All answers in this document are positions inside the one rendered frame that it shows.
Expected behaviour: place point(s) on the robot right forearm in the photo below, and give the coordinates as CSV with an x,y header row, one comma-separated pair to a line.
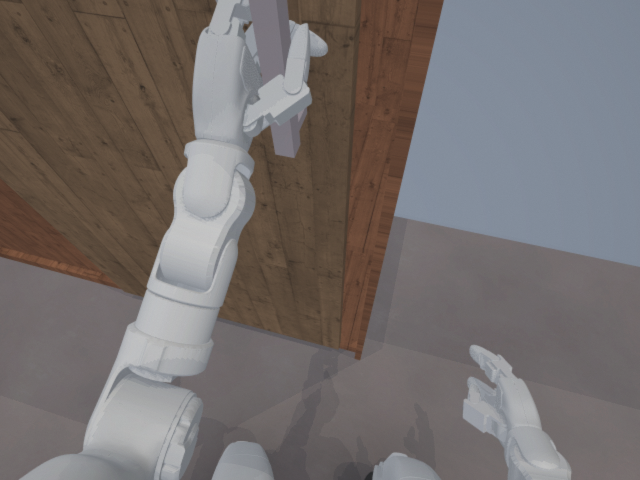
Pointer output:
x,y
530,454

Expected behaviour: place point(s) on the right robot shin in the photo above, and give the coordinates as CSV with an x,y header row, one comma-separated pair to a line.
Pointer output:
x,y
396,454

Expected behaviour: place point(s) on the right robot hand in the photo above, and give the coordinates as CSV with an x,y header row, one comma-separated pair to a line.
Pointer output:
x,y
508,406

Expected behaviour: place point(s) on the left robot thigh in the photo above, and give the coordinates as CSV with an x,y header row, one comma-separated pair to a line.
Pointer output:
x,y
243,461

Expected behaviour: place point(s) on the wardrobe door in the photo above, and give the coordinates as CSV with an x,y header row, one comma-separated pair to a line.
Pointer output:
x,y
95,113
23,229

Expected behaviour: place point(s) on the robot left forearm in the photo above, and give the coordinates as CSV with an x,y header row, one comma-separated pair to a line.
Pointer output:
x,y
171,337

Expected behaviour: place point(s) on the left robot hand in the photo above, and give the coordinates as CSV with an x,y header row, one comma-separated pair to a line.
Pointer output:
x,y
227,74

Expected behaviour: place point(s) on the left robot upper arm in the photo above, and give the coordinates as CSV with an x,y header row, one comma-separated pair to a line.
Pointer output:
x,y
146,430

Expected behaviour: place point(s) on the handle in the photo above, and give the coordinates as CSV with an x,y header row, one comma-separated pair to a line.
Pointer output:
x,y
272,34

